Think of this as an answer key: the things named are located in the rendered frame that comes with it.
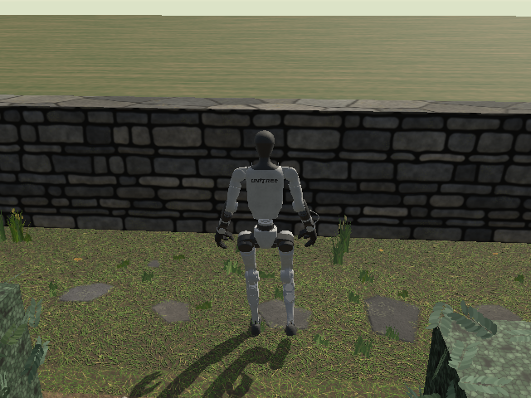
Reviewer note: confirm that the right robot forearm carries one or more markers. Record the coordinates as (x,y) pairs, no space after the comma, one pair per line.
(306,218)

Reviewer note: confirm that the robot right thigh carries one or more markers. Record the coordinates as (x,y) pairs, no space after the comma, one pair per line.
(285,244)

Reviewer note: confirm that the robot right upper arm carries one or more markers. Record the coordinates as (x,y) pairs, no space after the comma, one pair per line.
(291,175)

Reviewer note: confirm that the left robot forearm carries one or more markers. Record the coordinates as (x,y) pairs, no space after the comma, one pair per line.
(224,220)

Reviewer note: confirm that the right robot hand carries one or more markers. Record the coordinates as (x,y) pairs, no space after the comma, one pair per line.
(312,235)

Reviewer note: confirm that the left robot hand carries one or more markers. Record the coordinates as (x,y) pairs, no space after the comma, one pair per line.
(219,237)

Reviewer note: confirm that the robot left upper arm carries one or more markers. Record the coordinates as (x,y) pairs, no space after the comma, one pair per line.
(238,175)

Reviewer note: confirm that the robot torso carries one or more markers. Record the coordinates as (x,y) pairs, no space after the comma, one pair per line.
(265,199)

